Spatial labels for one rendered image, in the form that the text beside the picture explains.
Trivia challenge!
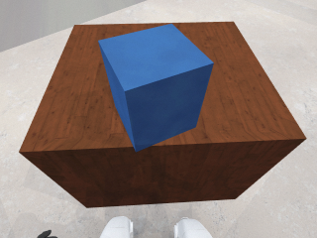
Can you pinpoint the robot thigh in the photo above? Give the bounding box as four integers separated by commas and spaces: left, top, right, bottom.
99, 216, 134, 238
173, 218, 213, 238

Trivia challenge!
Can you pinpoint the carton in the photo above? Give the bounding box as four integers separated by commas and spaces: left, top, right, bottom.
98, 24, 214, 153

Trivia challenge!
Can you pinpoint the pedestal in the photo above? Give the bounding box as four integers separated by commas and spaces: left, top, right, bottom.
19, 21, 307, 208

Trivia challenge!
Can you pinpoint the robot left thigh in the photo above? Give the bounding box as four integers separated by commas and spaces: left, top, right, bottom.
99, 216, 134, 238

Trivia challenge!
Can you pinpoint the robot right thigh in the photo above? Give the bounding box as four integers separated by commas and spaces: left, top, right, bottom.
173, 218, 213, 238

